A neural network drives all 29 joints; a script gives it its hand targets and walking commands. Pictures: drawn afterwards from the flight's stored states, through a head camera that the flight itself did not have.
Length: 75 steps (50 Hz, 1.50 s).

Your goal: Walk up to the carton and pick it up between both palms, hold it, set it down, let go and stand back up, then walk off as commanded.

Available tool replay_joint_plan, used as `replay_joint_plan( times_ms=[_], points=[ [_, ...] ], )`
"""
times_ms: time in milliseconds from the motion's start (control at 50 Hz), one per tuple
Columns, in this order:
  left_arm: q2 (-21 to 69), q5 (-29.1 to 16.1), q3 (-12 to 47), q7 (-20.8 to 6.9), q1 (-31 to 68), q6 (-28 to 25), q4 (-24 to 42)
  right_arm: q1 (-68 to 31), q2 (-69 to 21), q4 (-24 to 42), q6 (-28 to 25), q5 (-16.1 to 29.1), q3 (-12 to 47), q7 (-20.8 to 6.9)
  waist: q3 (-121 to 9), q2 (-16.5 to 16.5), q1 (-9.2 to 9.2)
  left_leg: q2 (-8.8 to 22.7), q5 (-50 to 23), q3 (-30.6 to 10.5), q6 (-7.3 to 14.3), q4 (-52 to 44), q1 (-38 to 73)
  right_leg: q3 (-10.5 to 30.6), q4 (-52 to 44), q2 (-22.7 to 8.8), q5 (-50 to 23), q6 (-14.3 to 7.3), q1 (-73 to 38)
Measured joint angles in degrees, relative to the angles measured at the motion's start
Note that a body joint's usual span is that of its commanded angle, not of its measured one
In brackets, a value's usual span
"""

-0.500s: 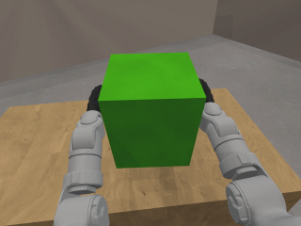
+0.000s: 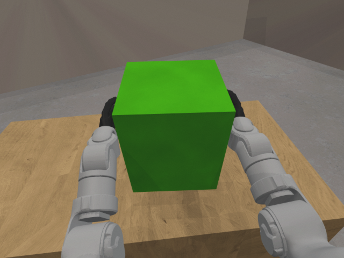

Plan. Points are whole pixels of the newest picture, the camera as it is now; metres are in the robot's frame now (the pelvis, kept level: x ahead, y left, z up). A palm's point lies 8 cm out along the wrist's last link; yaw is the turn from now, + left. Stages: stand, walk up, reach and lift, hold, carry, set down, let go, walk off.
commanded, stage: hold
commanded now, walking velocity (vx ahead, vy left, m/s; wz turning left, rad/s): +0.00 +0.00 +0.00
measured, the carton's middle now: (172, 127) +0.38 +0.00 +0.17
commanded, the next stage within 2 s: set down in 0.42 s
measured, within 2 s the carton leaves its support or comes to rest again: neither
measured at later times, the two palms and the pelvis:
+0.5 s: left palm (108, 129) +0.37 +0.15 +0.18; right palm (235, 119) +0.38 -0.15 +0.18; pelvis +0.00 +0.00 +0.00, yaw +0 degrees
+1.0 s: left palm (116, 136) +0.41 +0.15 +0.13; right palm (229, 140) +0.39 -0.15 +0.11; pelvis +0.03 +0.01 +0.00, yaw +0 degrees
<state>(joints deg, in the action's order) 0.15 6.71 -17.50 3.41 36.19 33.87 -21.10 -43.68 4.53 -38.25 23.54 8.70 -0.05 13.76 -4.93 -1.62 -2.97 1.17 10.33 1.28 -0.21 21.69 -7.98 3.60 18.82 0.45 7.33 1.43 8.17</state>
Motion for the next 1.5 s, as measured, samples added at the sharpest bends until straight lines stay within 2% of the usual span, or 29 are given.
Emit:
replay_joint_plan(
  times_ms=[440,500,620,740,820,900,1060,1200,1280,1380,1500],
  points=[
    [0.03,0.03,-0.10,-0.03,0.03,0.04,0.00,-0.02,0.00,0.00,0.03,0.00,0.00,0.00,0.08,0.00,0.00,0.00,0.00,0.00,0.01,-0.03,0.12,0.00,-0.04,0.00,0.00,0.00,-0.13],
    [0.45,0.40,-1.57,-0.81,0.26,-0.34,0.02,-0.25,-0.15,0.03,-0.26,0.00,0.00,0.00,1.05,0.09,0.00,0.00,0.01,0.00,0.10,-0.36,1.22,0.00,-0.44,0.00,-0.01,0.00,-1.26],
    [1.11,2.34,-4.64,-3.43,1.77,-5.24,-0.42,-0.56,-1.57,0.07,-5.78,-0.48,-2.04,0.08,2.80,0.75,-0.01,0.00,0.01,-0.01,0.11,-0.65,1.80,-0.01,-0.61,0.00,0.00,0.00,-1.78],
    [1.13,5.27,-6.99,-6.71,3.58,-10.29,-3.79,0.53,-4.58,-0.03,-10.73,-4.50,-6.60,-0.46,6.31,2.02,-0.01,0.00,-0.03,-0.01,0.11,-1.84,3.52,-0.02,-1.43,-0.02,0.13,0.00,-3.33],
    [1.15,5.78,-5.94,-7.32,2.73,-12.40,-3.92,3.46,-5.18,-0.02,-14.96,-4.92,-6.62,-0.48,8.25,2.75,0.00,0.00,0.03,0.00,0.11,-2.75,4.31,-0.04,-2.46,-0.05,0.19,0.00,-4.18],
    [1.16,5.79,-2.70,-6.77,0.04,-14.41,-3.94,7.90,-5.44,0.49,-18.55,-4.92,-6.19,-0.38,8.33,2.78,0.00,0.00,0.57,0.00,0.11,-2.95,4.34,-0.05,-3.64,-0.09,0.24,0.00,-4.68],
    [1.13,5.80,2.55,-5.90,-5.33,-15.06,-2.14,15.89,-5.41,5.10,-19.29,-4.84,-3.88,0.66,5.96,2.78,0.00,0.00,1.87,0.00,0.15,-2.03,4.34,-0.06,-4.67,-0.15,0.38,0.38,-5.58],
    [1.14,5.80,2.24,-5.87,-5.34,-14.82,-1.57,15.34,-5.39,5.86,-18.35,-4.83,-3.87,0.65,5.98,2.92,0.01,0.00,2.36,0.00,0.52,-0.91,4.67,-0.06,-4.75,-0.15,0.34,0.54,-6.48],
    [1.50,5.78,-0.10,-7.12,-5.15,-15.02,-1.90,14.54,-5.86,5.81,-17.79,-4.83,-3.91,0.63,7.17,2.92,0.00,-0.01,1.92,0.00,0.62,-0.90,4.77,-0.06,-4.75,-0.15,-0.09,0.56,-6.59],
    [1.62,5.78,-3.23,-8.58,-3.70,-18.22,-6.44,13.50,-8.01,3.92,-19.33,-7.51,-7.04,0.11,9.23,2.92,-0.01,-0.01,1.46,-0.01,0.67,-1.12,4.78,-0.07,-4.75,-0.15,-0.43,0.56,-6.51],
    [1.63,5.79,-3.66,-8.72,-2.61,-23.63,-10.64,13.71,-9.14,2.11,-23.99,-10.67,-10.00,-0.78,10.31,2.92,-0.01,-0.01,1.49,-0.01,0.67,-1.84,4.77,-0.10,-4.75,-0.15,-0.07,0.56,-6.15]
  ],
)
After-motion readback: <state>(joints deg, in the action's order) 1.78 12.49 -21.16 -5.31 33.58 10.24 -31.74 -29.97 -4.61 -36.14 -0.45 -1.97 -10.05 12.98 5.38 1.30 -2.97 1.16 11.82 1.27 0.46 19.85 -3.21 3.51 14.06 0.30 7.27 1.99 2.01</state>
